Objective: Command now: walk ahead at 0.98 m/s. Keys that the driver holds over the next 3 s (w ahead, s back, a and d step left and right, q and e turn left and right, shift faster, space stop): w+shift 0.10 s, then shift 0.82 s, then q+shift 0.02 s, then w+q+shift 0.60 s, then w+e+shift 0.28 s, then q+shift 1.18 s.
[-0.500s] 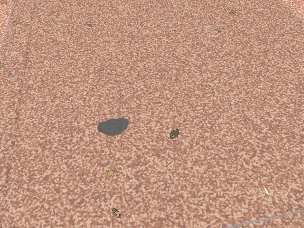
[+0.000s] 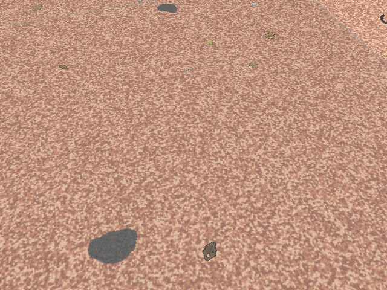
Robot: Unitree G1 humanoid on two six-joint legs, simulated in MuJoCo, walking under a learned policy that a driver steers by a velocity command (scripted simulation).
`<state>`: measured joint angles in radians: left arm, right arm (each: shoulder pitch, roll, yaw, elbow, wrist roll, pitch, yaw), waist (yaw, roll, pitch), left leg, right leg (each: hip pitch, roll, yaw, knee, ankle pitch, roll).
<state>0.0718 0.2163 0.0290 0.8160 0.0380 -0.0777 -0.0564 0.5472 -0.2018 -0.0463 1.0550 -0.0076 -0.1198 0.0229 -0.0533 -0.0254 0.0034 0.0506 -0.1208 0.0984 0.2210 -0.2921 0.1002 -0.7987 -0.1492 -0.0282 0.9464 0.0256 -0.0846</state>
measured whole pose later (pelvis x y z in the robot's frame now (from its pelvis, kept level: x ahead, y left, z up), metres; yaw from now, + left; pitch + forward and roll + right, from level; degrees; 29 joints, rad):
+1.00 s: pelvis +0.48 +0.00 +0.00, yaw +1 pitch +1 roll +1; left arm 0.22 0.23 0.04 1.05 0.01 0.00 0.04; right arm 0.16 -0.22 -0.04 0.95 0.01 -0.01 -0.03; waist 0.00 0.01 -0.01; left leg -0.41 -0.03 0.01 0.57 -0.28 0.03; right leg -0.25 -0.04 -0.01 0.56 -0.33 0.00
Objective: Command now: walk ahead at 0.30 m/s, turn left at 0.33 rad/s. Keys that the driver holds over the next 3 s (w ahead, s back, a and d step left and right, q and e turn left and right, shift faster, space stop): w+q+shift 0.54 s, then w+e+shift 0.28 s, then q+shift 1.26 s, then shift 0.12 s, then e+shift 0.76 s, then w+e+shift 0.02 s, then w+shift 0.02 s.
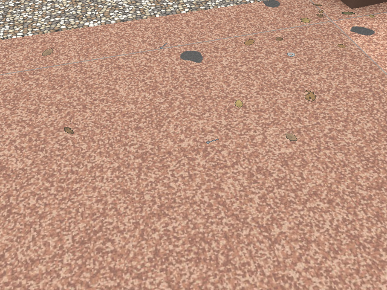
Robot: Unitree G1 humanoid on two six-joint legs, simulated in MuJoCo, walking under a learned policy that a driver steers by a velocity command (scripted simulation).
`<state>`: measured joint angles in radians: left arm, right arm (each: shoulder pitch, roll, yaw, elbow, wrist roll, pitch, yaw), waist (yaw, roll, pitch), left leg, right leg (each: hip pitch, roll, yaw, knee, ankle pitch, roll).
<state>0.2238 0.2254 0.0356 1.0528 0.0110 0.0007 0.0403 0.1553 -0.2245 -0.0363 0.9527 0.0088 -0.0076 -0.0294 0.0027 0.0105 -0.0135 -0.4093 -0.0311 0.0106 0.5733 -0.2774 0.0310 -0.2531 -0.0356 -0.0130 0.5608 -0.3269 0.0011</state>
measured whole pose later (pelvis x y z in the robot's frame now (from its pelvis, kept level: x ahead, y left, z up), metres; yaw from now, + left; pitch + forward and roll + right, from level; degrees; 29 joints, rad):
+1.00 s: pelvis +0.59 +0.35 -0.01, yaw +27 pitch -1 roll -2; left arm 0.26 0.28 0.05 0.87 0.02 -0.09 -0.03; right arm 0.26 -0.25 -0.03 0.85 0.04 -0.08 -0.01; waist 0.02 0.03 0.08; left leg -0.38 -0.05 -0.10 1.42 -0.34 0.08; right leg -0.29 0.12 -0.16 0.49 -0.19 -0.14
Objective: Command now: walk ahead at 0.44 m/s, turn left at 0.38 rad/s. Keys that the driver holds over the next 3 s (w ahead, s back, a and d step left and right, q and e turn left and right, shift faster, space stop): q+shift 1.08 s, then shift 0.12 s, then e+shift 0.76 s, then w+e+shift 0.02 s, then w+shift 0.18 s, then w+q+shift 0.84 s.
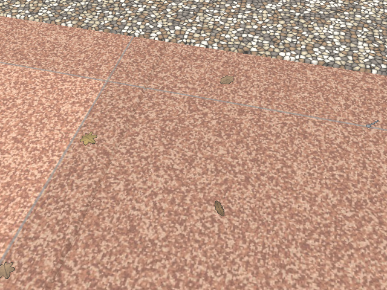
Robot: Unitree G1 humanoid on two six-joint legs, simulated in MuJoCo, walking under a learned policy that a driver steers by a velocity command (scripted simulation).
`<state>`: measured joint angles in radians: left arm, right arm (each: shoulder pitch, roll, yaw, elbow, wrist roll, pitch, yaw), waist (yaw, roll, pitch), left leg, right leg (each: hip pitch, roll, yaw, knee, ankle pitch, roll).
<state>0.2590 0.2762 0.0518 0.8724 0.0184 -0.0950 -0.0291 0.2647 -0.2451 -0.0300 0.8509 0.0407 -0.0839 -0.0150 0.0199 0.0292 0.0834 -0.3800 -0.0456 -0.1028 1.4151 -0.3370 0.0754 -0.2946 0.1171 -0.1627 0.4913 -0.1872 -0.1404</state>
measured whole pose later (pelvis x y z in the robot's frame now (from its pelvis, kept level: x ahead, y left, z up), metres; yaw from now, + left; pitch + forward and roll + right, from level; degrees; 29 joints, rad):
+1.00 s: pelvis +0.34 -0.02 +0.02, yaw +51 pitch +2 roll -1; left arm 0.13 0.26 0.06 0.67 0.03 0.01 0.05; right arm 0.19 -0.35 -0.10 0.56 0.03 0.07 -0.01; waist 0.01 0.04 0.06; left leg -0.60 0.06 -0.04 1.11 -0.34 -0.10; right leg -0.26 -0.03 -0.10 0.41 -0.19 -0.02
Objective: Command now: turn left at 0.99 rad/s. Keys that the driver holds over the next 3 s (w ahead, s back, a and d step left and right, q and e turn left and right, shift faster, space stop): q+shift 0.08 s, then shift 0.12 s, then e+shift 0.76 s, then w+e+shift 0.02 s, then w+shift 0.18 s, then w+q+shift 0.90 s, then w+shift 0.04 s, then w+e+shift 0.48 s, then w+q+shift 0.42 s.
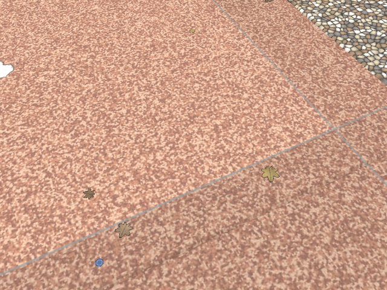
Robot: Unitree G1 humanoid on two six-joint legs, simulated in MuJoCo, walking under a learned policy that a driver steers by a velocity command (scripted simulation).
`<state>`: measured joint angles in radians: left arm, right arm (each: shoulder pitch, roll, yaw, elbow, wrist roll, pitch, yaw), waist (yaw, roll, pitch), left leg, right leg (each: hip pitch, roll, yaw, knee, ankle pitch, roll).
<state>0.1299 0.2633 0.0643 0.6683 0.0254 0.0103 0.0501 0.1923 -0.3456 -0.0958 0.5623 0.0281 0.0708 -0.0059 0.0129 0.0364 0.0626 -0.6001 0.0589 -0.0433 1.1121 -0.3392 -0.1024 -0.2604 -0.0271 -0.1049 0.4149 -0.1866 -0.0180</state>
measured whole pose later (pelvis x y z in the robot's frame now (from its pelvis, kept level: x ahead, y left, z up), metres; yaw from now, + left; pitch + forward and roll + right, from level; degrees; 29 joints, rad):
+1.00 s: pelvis +0.04 +0.00 +0.00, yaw -21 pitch +4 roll +3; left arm 0.21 0.34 0.08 0.57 -0.03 0.04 0.04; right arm 0.05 -0.31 -0.09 0.70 0.00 -0.01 -0.02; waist 0.01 0.01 0.03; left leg -0.58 -0.04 -0.13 0.89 -0.28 -0.09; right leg -0.31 0.08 0.16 0.48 -0.23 -0.07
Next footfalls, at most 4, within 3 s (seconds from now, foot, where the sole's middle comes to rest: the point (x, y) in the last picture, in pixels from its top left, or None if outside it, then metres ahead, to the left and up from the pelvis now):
0.18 left None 0.04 0.16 -0.78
0.70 right None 0.05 -0.08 -0.78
1.22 left None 0.21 0.09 -0.78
1.58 right None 0.38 -0.25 -0.78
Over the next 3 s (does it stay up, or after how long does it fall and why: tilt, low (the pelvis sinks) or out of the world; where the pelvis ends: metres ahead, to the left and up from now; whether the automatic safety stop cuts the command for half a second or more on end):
stays up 1.64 0.02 -0.03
